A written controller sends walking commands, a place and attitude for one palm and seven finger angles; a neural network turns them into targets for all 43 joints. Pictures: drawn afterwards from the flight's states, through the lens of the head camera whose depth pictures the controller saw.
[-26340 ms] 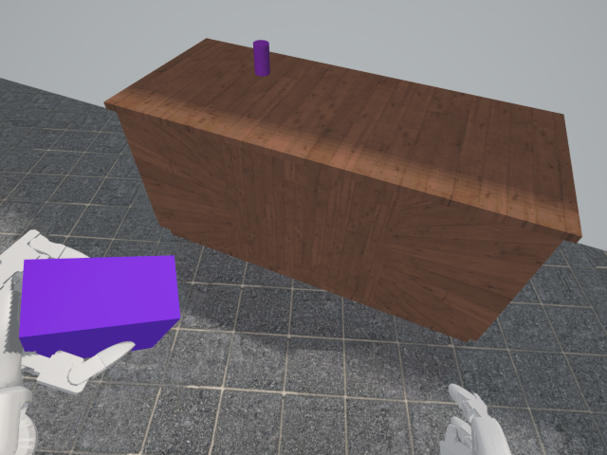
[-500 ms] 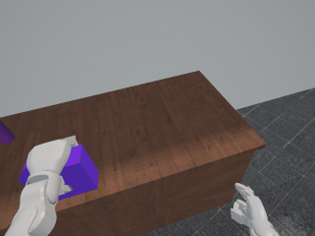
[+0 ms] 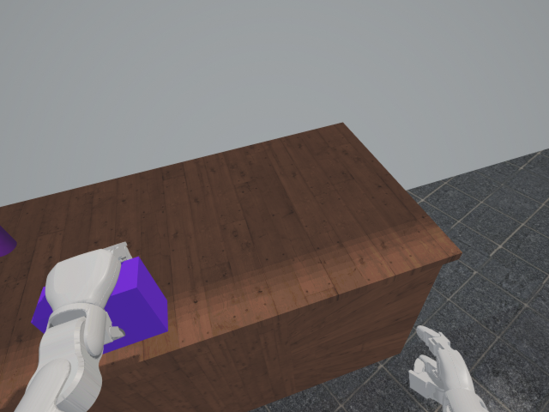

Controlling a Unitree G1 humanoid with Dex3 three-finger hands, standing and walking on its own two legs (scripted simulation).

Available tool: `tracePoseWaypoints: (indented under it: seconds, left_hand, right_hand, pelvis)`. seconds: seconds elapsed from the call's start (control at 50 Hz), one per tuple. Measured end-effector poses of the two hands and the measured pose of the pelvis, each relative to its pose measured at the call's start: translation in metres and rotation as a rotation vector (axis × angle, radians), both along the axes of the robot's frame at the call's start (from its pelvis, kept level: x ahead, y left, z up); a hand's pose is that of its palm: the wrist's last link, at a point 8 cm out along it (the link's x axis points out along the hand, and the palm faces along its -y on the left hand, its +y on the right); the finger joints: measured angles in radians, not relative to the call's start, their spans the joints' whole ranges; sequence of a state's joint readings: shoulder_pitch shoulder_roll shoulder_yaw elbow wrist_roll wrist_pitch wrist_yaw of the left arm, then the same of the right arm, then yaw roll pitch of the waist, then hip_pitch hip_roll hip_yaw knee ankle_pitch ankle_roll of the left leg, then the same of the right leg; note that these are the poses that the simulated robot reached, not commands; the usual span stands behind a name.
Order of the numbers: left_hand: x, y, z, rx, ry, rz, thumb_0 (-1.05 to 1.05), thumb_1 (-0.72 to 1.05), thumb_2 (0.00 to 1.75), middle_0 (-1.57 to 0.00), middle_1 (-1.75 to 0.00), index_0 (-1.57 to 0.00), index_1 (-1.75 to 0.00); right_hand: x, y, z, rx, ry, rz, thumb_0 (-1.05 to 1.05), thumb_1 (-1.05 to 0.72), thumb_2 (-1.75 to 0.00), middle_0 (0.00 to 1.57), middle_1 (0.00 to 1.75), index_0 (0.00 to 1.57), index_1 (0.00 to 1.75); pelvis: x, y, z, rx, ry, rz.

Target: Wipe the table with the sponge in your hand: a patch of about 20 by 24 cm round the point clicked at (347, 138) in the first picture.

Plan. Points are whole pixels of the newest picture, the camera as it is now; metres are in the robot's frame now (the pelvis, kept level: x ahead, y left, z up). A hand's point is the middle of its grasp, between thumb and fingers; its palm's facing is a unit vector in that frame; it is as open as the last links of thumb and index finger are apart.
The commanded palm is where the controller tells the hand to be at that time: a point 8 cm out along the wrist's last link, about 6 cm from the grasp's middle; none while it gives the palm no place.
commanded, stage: move the sponge above the wiping area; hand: left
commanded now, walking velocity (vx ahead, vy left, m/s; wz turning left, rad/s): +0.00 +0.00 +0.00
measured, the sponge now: (114, 316) +0.22 +0.30 +0.02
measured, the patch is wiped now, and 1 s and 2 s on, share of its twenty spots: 0.00 0.00 0.00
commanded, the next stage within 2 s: none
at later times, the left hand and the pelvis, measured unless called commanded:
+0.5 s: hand (110, 300) +0.24 +0.30 +0.04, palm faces -0.04 -0.08 -1.00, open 10.5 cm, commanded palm +0.22 +0.29 +0.10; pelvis -0.01 +0.01 +0.00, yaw +0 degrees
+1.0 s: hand (127, 292) +0.26 +0.30 +0.02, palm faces -0.08 -0.08 -0.99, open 10.5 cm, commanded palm +0.25 +0.29 +0.08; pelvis -0.01 +0.01 -0.01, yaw +1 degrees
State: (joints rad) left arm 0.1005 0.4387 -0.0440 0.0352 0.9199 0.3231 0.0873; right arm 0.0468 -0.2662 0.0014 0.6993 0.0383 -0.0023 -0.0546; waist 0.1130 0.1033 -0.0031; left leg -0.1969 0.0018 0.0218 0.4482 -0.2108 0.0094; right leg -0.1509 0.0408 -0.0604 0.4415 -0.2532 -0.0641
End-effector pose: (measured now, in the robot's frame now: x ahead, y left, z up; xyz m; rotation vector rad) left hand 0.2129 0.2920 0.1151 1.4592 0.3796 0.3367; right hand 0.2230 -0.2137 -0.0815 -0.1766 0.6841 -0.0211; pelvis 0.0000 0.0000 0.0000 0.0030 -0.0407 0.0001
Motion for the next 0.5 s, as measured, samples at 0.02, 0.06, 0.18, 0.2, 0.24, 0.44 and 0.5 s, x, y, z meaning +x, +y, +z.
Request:
tracePoseWaypoints:
  seconds: [0.02,0.06,0.18,0.2,0.24,0.44,0.5]
  left_hand:
    - [-0.001,0.000,-0.001,-0.004,0.003,0.003,0.00,-0.54,1.03,-0.71,-1.33,-0.71,-1.32]
    - [-0.002,-0.001,-0.003,-0.012,0.011,0.004,0.00,-0.54,1.03,-0.71,-1.33,-0.71,-1.32]
    - [-0.003,-0.003,-0.014,-0.019,0.040,-0.019,0.00,-0.54,1.03,-0.71,-1.33,-0.71,-1.32]
    - [-0.002,-0.003,-0.015,-0.017,0.041,-0.023,0.00,-0.54,1.03,-0.71,-1.33,-0.71,-1.32]
    - [-0.001,-0.002,-0.017,-0.010,0.036,-0.028,0.00,-0.54,1.03,-0.71,-1.33,-0.71,-1.32]
    - [0.006,0.002,-0.015,0.002,0.006,-0.015,0.00,-0.54,1.03,-0.71,-1.33,-0.71,-1.32]
    - [0.007,0.006,-0.020,0.001,0.032,0.003,0.00,-0.54,1.03,-0.71,-1.33,-0.71,-1.32]
  right_hand:
    - [0.001,0.000,0.000,0.002,-0.002,0.000,0.02,-0.91,-0.90,0.20,0.30,0.20,0.30]
    - [0.002,0.001,0.000,0.004,-0.005,0.000,0.02,-0.91,-0.90,0.20,0.30,0.20,0.30]
    - [0.002,0.005,0.001,-0.003,-0.006,0.007,0.02,-0.91,-0.90,0.20,0.30,0.20,0.30]
    - [0.001,0.006,0.001,-0.005,-0.005,0.007,0.02,-0.91,-0.90,0.20,0.30,0.20,0.30]
    - [0.000,0.006,0.001,-0.007,-0.003,0.007,0.02,-0.91,-0.90,0.20,0.30,0.20,0.30]
    - [-0.013,0.006,-0.004,0.004,0.017,-0.014,0.02,-0.91,-0.90,0.20,0.30,0.20,0.30]
    - [-0.018,0.004,-0.005,0.001,0.032,-0.025,0.02,-0.91,-0.90,0.20,0.30,0.20,0.30]
  pelvis:
    - [0.000,0.000,0.000,0.000,0.001,0.001]
    - [0.000,0.001,0.000,-0.001,0.003,0.004]
    - [-0.002,0.002,-0.001,-0.001,0.004,0.007]
    - [-0.002,0.002,-0.001,-0.002,0.004,0.007]
    - [-0.003,0.002,-0.001,-0.002,0.005,0.008]
    - [-0.007,0.005,-0.002,-0.004,0.013,0.006]
    - [-0.008,0.006,-0.002,-0.004,0.015,0.006]
